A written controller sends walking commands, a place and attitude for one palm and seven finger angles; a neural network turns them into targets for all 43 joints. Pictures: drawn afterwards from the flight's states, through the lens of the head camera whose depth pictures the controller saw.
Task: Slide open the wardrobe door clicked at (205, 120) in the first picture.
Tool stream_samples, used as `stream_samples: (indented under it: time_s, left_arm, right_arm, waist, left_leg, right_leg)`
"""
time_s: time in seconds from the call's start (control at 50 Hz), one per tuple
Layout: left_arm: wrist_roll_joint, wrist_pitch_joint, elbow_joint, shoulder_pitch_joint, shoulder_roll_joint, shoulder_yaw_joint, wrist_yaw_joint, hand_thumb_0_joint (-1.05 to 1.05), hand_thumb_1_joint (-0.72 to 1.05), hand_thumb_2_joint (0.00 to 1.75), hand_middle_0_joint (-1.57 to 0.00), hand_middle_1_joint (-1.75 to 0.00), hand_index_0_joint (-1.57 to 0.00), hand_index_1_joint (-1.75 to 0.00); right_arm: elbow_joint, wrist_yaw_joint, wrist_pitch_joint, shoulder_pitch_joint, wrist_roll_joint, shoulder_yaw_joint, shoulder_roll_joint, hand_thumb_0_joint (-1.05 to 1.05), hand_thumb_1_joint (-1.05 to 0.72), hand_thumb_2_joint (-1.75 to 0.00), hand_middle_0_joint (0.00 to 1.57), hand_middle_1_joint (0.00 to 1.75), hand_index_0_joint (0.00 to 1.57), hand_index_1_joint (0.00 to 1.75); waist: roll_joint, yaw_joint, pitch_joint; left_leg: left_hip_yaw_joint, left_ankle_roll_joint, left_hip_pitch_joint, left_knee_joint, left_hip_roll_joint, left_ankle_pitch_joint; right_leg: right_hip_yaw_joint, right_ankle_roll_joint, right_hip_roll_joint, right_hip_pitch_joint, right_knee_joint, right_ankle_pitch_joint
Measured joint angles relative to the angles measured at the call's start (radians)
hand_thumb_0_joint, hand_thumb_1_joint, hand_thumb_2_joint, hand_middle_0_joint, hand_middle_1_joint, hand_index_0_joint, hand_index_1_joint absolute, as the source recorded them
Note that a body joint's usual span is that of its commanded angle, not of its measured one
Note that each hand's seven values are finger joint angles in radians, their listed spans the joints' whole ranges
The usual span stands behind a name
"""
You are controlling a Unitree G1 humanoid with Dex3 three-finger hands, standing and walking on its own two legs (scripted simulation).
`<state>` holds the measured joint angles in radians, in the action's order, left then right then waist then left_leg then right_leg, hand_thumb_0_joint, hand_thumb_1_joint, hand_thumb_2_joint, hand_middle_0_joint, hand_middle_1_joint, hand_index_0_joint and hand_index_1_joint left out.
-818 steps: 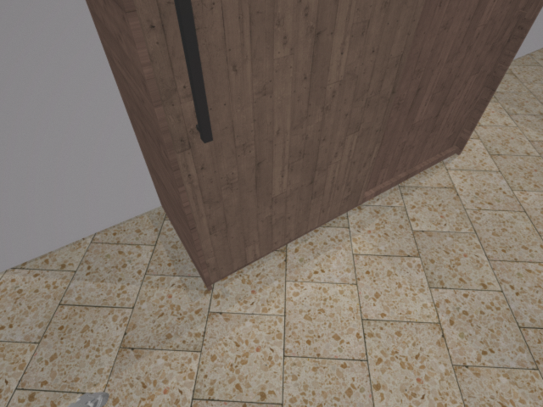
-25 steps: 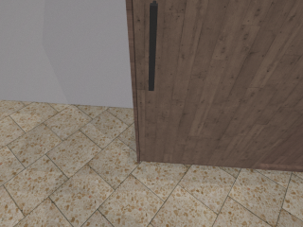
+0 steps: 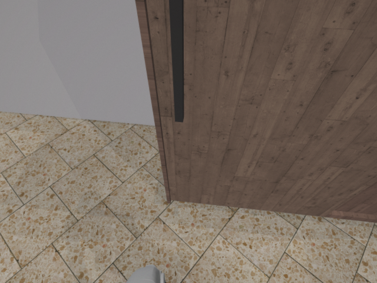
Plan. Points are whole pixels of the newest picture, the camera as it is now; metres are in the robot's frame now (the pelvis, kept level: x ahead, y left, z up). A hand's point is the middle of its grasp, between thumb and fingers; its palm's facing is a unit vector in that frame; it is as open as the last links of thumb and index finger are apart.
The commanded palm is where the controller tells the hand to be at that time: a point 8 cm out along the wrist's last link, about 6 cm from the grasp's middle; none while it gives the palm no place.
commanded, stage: shuffle to correct the standing spot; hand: left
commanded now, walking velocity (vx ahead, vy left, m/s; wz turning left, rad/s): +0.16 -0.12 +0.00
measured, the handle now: (179, 66) +0.54 +0.07 +0.15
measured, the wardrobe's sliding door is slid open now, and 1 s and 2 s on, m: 0.00 0.00 0.00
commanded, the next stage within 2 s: come to a stop and stand still in 0.18 s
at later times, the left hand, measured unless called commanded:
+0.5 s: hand (143, 260) +0.19 +0.13 -0.16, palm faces +0.03 -0.96 -0.26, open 7.3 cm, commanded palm none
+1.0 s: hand (121, 268) +0.17 +0.18 -0.17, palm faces +0.04 -0.98 -0.22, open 7.4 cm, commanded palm none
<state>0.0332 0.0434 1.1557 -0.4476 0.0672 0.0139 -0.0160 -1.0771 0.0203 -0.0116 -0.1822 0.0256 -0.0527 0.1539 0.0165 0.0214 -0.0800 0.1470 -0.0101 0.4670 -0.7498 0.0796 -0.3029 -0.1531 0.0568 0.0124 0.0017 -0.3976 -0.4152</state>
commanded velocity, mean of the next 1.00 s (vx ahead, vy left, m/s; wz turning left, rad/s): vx -0.05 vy -0.03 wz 0.00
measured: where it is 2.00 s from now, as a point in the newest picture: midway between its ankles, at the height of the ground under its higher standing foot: outside the picture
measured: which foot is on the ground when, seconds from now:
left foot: up 0.00-0.02, down 0.04-0.36, up 0.38-0.72, down 0.74-1.00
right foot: down 0.00-0.06, up 0.08-0.32, down 0.34-0.74, up 0.76-1.00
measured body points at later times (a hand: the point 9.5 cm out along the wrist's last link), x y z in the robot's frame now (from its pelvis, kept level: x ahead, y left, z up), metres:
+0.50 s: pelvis +0.13 -0.07 +0.00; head +0.17 -0.08 +0.45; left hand +0.18 +0.18 -0.14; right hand +0.15 -0.31 -0.16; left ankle +0.10 +0.06 -0.69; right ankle +0.13 -0.18 -0.73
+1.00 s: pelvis +0.12 -0.02 +0.01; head +0.17 +0.00 +0.46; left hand +0.16 +0.23 -0.15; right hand +0.21 -0.25 -0.13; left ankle +0.16 +0.06 -0.73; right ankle +0.05 -0.17 -0.65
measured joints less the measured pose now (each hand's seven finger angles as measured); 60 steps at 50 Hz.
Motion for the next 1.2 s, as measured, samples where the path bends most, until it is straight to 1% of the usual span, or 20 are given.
stream_samples:
  time_s: [0.04,0.12,0.16,0.2,0.28,0.34,0.38,0.48,0.56,0.64,0.68,0.72,0.76,0.8,0.86,0.94,1.02,1.1,1.16,1.2]
  left_arm:
    - [-0.005,-0.007,0.007,-0.013,-0.006,-0.002,0.004,0.00,0.90,0.90,-0.20,-0.29,-0.20,-0.30]
    - [-0.006,-0.042,-0.001,0.028,0.012,0.006,0.012,0.01,0.90,0.90,-0.21,-0.29,-0.20,-0.30]
    - [-0.001,-0.052,-0.028,0.075,0.030,0.018,0.017,0.01,0.90,0.90,-0.21,-0.29,-0.20,-0.30]
    - [-0.001,-0.054,-0.067,0.124,0.046,0.030,0.023,0.01,0.91,0.90,-0.20,-0.29,-0.20,-0.30]
    - [0.006,-0.056,-0.119,0.188,0.096,0.047,0.021,0.03,0.94,0.90,-0.20,-0.29,-0.20,-0.30]
    - [0.004,-0.041,-0.147,0.196,0.141,0.054,0.029,0.03,0.94,0.90,-0.20,-0.29,-0.20,-0.30]
    - [0.002,-0.026,-0.145,0.207,0.149,0.052,0.018,0.02,0.94,0.90,-0.20,-0.29,-0.20,-0.30]
    - [0.000,-0.019,-0.133,0.242,0.125,0.030,-0.004,0.01,0.92,0.90,-0.20,-0.29,-0.20,-0.30]
    - [0.000,-0.038,-0.150,0.272,0.092,0.026,-0.011,0.01,0.91,0.90,-0.20,-0.29,-0.20,-0.30]
    - [0.002,-0.054,-0.169,0.282,0.089,0.034,-0.018,0.01,0.92,0.90,-0.21,-0.29,-0.21,-0.30]
    - [0.004,-0.062,-0.173,0.280,0.101,0.038,-0.017,0.01,0.92,0.90,-0.21,-0.29,-0.21,-0.30]
    - [0.000,-0.072,-0.175,0.273,0.116,0.042,-0.014,0.01,0.91,0.90,-0.21,-0.30,-0.21,-0.30]
    - [-0.007,-0.084,-0.178,0.267,0.129,0.043,-0.014,0.01,0.91,0.90,-0.21,-0.29,-0.21,-0.30]
    - [-0.011,-0.096,-0.177,0.273,0.149,0.047,-0.021,0.01,0.91,0.90,-0.21,-0.29,-0.21,-0.30]
    - [-0.011,-0.099,-0.173,0.273,0.163,0.051,-0.024,0.01,0.91,0.90,-0.21,-0.29,-0.20,-0.30]
    - [-0.012,-0.103,-0.179,0.256,0.170,0.051,-0.012,0.01,0.91,0.90,-0.20,-0.29,-0.20,-0.30]
    - [-0.009,-0.114,-0.177,0.239,0.162,0.049,0.001,0.01,0.91,0.90,-0.20,-0.29,-0.20,-0.30]
    - [-0.010,-0.107,-0.160,0.230,0.141,0.036,0.008,0.01,0.91,0.90,-0.20,-0.29,-0.20,-0.30]
    - [-0.012,-0.080,-0.144,0.208,0.127,0.023,0.007,0.01,0.91,0.90,-0.20,-0.29,-0.20,-0.30]
    - [-0.010,-0.064,-0.119,0.194,0.109,0.014,0.001,0.01,0.91,0.90,-0.20,-0.29,-0.20,-0.30]
  right_arm:
    - [0.017,0.004,-0.022,0.021,0.003,0.006,-0.001,0.01,-0.93,-0.90,0.20,0.30,0.20,0.29]
    - [0.041,0.017,-0.049,0.035,0.009,0.014,-0.025,0.00,-0.93,-0.90,0.20,0.30,0.20,0.29]
    - [0.045,0.030,-0.052,0.020,0.005,0.005,-0.028,0.00,-0.94,-0.90,0.20,0.30,0.21,0.29]
    - [0.040,0.031,-0.047,0.001,0.009,0.001,-0.013,-0.01,-0.95,-0.90,0.20,0.30,0.21,0.29]
    - [0.020,0.016,-0.015,-0.038,0.017,-0.002,0.011,-0.01,-0.95,-0.90,0.20,0.30,0.21,0.29]
    - [0.014,0.007,0.008,-0.071,0.017,-0.009,0.020,0.00,-0.93,-0.90,0.20,0.30,0.21,0.29]
    - [0.009,0.007,0.026,-0.082,0.009,-0.010,0.033,0.00,-0.93,-0.90,0.20,0.30,0.21,0.29]
    - [0.004,0.014,0.046,-0.056,-0.009,-0.008,0.054,0.00,-0.92,-0.90,0.20,0.30,0.20,0.29]
    - [0.030,0.011,0.062,-0.010,-0.008,-0.013,0.060,0.01,-0.92,-0.90,0.20,0.30,0.20,0.29]
    - [0.069,0.000,0.072,0.042,-0.007,-0.017,0.057,0.01,-0.91,-0.90,0.20,0.30,0.20,0.29]
    - [0.091,-0.003,0.066,0.062,-0.008,-0.016,0.050,0.00,-0.91,-0.90,0.20,0.30,0.20,0.29]
    - [0.111,-0.007,0.052,0.068,-0.007,-0.013,0.043,0.00,-0.91,-0.90,0.20,0.30,0.20,0.29]
    - [0.126,-0.008,0.036,0.066,-0.002,-0.009,0.040,0.00,-0.91,-0.90,0.20,0.30,0.20,0.29]
    - [0.133,-0.001,0.032,0.073,0.001,0.004,0.020,0.00,-0.91,-0.90,0.20,0.30,0.20,0.29]
    - [0.139,0.011,0.027,0.072,0.004,0.022,-0.004,0.00,-0.91,-0.90,0.20,0.30,0.20,0.29]
    - [0.136,0.018,0.020,0.054,0.000,0.033,-0.026,0.00,-0.91,-0.90,0.20,0.30,0.21,0.29]
    - [0.121,0.020,0.019,0.029,0.002,0.024,-0.017,0.00,-0.92,-0.90,0.20,0.30,0.21,0.30]
    - [0.086,0.011,0.027,-0.010,0.008,0.015,0.006,0.00,-0.92,-0.90,0.20,0.30,0.21,0.30]
    - [0.048,0.005,0.034,-0.052,0.003,0.008,0.015,0.00,-0.92,-0.90,0.20,0.30,0.21,0.30]
    - [0.020,0.002,0.040,-0.076,-0.004,0.006,0.024,0.00,-0.92,-0.90,0.20,0.30,0.21,0.29]
  waist:
    - [0.006,0.001,-0.008]
    - [0.033,-0.005,-0.013]
    - [0.031,-0.010,-0.010]
    - [0.017,-0.012,-0.002]
    - [-0.014,-0.021,0.022]
    - [-0.024,-0.031,0.036]
    - [-0.043,-0.031,0.038]
    - [-0.046,-0.026,0.020]
    - [-0.030,-0.013,-0.017]
    - [-0.010,0.001,-0.043]
    - [0.004,0.004,-0.049]
    - [0.014,0.000,-0.046]
    - [0.013,0.000,-0.035]
    - [0.033,0.006,-0.044]
    - [0.032,0.003,-0.042]
    - [0.024,-0.003,-0.023]
    - [0.009,-0.016,-0.001]
    - [-0.011,-0.036,0.023]
    - [-0.002,-0.039,0.052]
    - [-0.010,-0.037,0.061]
  left_leg:
    - [0.023,-0.016,-0.060,0.123,-0.015,0.106]
    - [0.047,-0.025,-0.099,0.089,-0.010,0.015]
    - [0.045,-0.008,-0.130,0.126,-0.009,0.025]
    - [0.033,0.002,-0.157,0.172,-0.005,0.039]
    - [0.004,0.031,-0.190,0.212,0.022,0.036]
    - [-0.017,0.063,-0.191,0.156,0.046,-0.018]
    - [-0.057,0.056,-0.166,0.065,0.051,-0.120]
    - [-0.102,0.046,-0.109,-0.118,-0.018,-0.236]
    - [-0.094,0.060,-0.049,-0.229,-0.075,-0.211]
    - [-0.091,0.066,-0.022,-0.199,-0.091,-0.168]
    - [-0.091,0.063,-0.045,-0.099,-0.085,-0.129]
    - [-0.083,0.060,-0.103,0.071,-0.071,0.010]
    - [-0.076,-0.005,-0.127,0.127,-0.063,0.033]
    - [-0.063,-0.039,-0.125,0.110,-0.069,0.001]
    - [-0.060,-0.043,-0.141,0.161,-0.065,0.031]
    - [-0.054,-0.047,-0.162,0.245,-0.059,0.087]
    - [-0.049,-0.042,-0.170,0.296,-0.049,0.125]
    - [-0.053,-0.030,-0.167,0.317,-0.041,0.147]
    - [-0.046,-0.012,-0.161,0.308,-0.054,0.150]
    - [-0.045,0.006,-0.152,0.269,-0.053,0.117]
  right_leg:
    - [0.008,-0.006,-0.004,-0.012,-0.097,-0.058]
    - [0.072,-0.023,-0.022,-0.245,-0.639,-0.104]
    - [0.084,-0.036,-0.041,-0.348,-0.754,-0.059]
    - [0.084,-0.049,-0.070,-0.407,-0.704,-0.029]
    - [0.070,-0.071,-0.104,-0.419,-0.435,0.039]
    - [0.052,-0.080,-0.103,-0.355,-0.226,0.122]
    - [0.038,-0.061,-0.087,-0.348,-0.242,0.116]
    - [0.021,-0.041,-0.079,-0.288,-0.210,0.089]
    - [0.016,-0.048,-0.093,-0.249,-0.162,0.106]
    - [0.012,-0.063,-0.107,-0.235,-0.138,0.117]
    - [0.013,-0.074,-0.114,-0.240,-0.146,0.113]
    - [0.013,-0.090,-0.121,-0.252,-0.184,0.092]
    - [0.031,-0.099,-0.115,-0.294,-0.283,0.002]
    - [0.109,-0.098,-0.083,-0.352,-0.461,-0.117]
    - [0.168,-0.103,-0.030,-0.413,-0.673,-0.110]
    - [0.181,-0.114,-0.013,-0.427,-0.728,-0.048]
    - [0.168,-0.111,-0.029,-0.377,-0.605,-0.045]
    - [0.139,-0.092,-0.046,-0.273,-0.356,-0.051]
    - [0.121,-0.072,-0.060,-0.160,-0.103,0.047]
    - [0.125,-0.070,-0.061,-0.136,-0.052,0.095]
